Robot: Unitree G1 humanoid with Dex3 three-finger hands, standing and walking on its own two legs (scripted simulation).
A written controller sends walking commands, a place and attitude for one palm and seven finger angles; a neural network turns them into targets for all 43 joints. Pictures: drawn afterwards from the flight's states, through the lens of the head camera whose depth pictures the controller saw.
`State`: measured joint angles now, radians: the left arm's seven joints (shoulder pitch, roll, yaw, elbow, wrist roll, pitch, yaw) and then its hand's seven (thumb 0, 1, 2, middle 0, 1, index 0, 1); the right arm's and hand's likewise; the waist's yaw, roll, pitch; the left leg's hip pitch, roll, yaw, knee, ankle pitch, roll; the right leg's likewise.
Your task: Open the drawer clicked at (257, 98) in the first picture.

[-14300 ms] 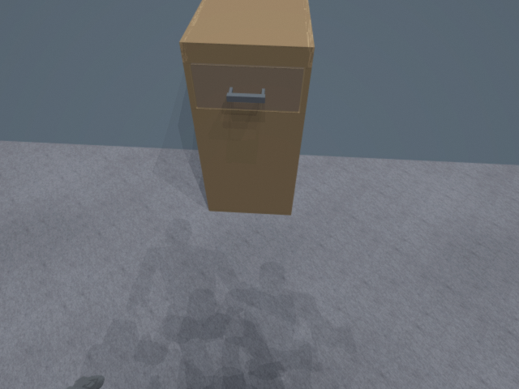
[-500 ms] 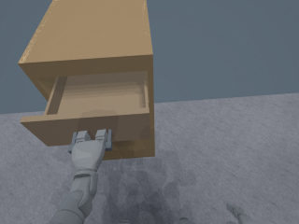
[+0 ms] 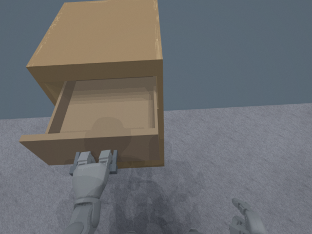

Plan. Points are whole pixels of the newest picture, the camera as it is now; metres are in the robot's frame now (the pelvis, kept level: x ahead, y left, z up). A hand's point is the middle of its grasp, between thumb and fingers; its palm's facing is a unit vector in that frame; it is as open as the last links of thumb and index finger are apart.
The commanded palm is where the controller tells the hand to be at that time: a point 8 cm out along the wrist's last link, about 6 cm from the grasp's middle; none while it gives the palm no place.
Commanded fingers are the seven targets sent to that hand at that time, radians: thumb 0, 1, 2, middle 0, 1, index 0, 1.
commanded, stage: pull the drawer open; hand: left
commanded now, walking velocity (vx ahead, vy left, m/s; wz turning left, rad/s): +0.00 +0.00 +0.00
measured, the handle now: (95, 162) +0.31 +0.20 -0.03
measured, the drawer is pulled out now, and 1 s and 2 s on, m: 0.22 0.30 0.30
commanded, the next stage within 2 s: open the thumb to release the handle in 1.12 s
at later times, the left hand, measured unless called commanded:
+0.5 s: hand (96, 204) +0.21 +0.17 -0.05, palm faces -0.02 -0.13 -0.99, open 5.6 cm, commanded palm +0.16 +0.18 +0.00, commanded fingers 0.00 0.90 0.90 -0.40 -1.35 -0.40 -1.35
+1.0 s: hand (94, 217) +0.18 +0.17 -0.05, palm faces -0.04 -0.16 -0.99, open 5.8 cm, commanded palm +0.12 +0.18 +0.00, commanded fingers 0.00 0.90 0.90 -0.40 -1.35 -0.40 -1.35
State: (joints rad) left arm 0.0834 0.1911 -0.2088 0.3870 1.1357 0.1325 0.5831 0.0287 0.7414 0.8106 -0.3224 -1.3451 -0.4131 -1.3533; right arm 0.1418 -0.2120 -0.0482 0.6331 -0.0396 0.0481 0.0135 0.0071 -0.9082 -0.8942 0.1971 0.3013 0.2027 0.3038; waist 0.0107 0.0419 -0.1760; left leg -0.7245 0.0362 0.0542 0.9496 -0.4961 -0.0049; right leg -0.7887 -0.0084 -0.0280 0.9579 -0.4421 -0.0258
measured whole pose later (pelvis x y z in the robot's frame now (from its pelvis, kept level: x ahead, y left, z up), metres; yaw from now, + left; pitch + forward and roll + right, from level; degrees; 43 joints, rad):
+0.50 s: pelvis +0.00 +0.00 -0.01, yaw +0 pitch +15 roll +1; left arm 0.35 0.18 -0.24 0.16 1.16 0.11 0.60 0.05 0.73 0.79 -0.32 -1.35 -0.41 -1.35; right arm 0.11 -0.20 -0.03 0.58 -0.05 0.05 0.04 0.01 -0.91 -0.89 0.20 0.30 0.20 0.30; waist 0.04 0.04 -0.18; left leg -0.73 0.04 0.06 1.00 -0.53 -0.01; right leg -0.80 -0.01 -0.02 1.01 -0.47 -0.03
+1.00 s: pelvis +0.00 -0.01 -0.02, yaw -1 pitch +17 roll +2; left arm 0.54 0.21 -0.17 -0.02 1.14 0.02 0.57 0.05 0.72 0.75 -0.27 -1.35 -0.40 -1.34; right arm 0.14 -0.21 -0.01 0.52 -0.07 0.02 0.07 0.01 -0.91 -0.89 0.20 0.30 0.20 0.30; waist 0.03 0.03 -0.20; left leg -0.79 0.05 0.07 1.08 -0.57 -0.01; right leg -0.88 0.00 0.00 1.10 -0.51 -0.04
